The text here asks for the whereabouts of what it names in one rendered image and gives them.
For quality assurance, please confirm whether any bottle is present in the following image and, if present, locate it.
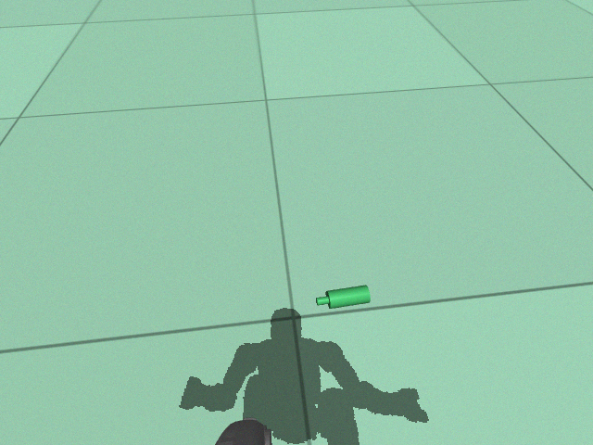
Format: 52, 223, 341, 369
316, 286, 371, 309

